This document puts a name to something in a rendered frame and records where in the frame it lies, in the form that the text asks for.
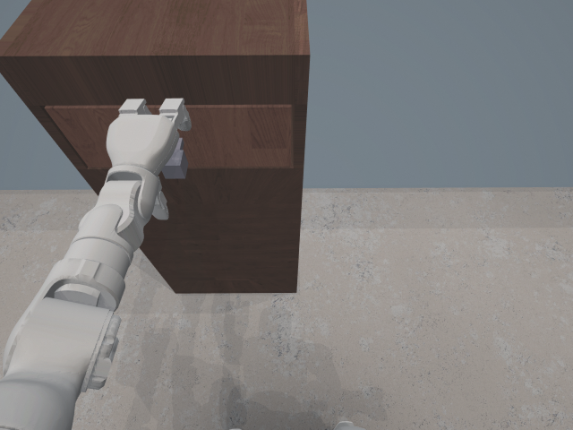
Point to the handle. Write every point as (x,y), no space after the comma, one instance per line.
(176,167)

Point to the left robot upper arm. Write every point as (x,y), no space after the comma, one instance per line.
(64,349)

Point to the cabinet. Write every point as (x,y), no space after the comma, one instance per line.
(229,229)

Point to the robot left forearm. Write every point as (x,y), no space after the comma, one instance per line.
(93,269)

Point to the drawer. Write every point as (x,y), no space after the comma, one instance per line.
(221,135)

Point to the left robot hand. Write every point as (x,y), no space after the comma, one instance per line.
(147,141)

